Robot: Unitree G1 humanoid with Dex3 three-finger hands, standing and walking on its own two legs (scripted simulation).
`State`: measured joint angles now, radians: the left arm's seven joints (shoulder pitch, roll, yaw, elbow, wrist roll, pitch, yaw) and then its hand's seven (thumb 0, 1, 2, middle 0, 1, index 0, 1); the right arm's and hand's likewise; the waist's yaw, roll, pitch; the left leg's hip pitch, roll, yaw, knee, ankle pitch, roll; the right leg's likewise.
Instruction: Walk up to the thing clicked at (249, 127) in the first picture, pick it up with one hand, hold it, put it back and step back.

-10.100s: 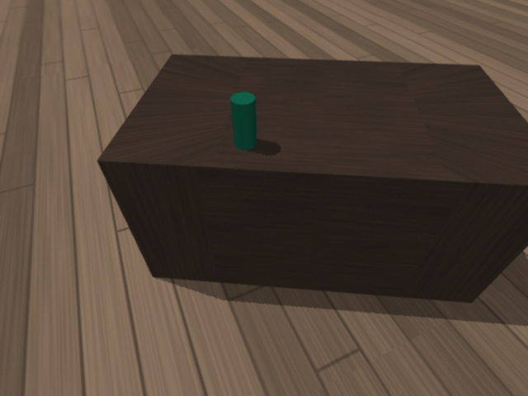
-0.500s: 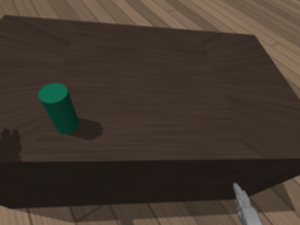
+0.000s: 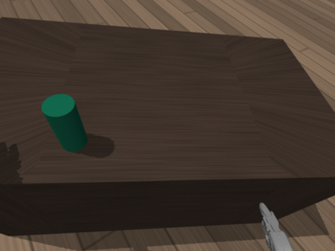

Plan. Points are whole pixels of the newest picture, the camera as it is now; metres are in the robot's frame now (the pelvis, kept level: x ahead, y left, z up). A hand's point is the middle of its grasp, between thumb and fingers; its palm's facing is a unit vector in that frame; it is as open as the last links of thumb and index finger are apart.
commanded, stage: go down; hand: left
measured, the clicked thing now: (67, 125) +0.46 +0.23 +0.01
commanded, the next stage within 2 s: approach in 0.44 s
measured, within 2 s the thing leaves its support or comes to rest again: leaves its support in 1.88 s
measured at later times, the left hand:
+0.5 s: hand out of the picture +0.38 +0.42 +0.14, palm faces +0.31 -0.95 +0.00, open 17.7 cm
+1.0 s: hand (20, 128) +0.44 +0.33 +0.03, palm faces +0.21 -0.98 +0.05, open 17.7 cm
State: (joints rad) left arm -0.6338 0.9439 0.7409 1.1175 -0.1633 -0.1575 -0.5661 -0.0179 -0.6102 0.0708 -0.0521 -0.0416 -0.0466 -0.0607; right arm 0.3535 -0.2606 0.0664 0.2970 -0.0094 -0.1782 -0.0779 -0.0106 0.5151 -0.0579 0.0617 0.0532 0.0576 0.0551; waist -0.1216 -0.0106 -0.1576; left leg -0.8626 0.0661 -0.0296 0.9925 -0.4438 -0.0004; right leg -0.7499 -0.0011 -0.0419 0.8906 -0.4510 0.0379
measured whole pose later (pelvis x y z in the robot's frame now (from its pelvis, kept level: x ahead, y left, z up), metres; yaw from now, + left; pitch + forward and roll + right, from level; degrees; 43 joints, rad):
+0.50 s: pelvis -0.01 +0.00 +0.00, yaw +0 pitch +17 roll -4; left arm -0.65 0.95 0.74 1.12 -0.17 -0.17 -0.56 -0.02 -0.61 0.05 -0.06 -0.05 -0.06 -0.06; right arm 0.35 -0.26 0.06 0.30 -0.01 -0.18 -0.09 -0.01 0.51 -0.06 0.06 0.05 0.06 0.05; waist -0.12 -0.02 -0.14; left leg -0.88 0.06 -0.04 1.01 -0.44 0.00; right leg -0.76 -0.01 -0.05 0.91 -0.45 0.04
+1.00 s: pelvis -0.01 +0.00 -0.02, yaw -1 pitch +22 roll -5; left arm -0.69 0.71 0.60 1.09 -0.16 -0.29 -0.40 -0.02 -0.61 0.07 -0.05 -0.05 -0.04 -0.08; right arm 0.35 -0.27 0.03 0.17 -0.04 -0.14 -0.02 -0.01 0.54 -0.05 0.06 0.05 0.06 0.06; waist -0.16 -0.03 -0.13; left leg -1.02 0.07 -0.03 1.11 -0.47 0.00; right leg -0.91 0.00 -0.04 1.01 -0.48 0.04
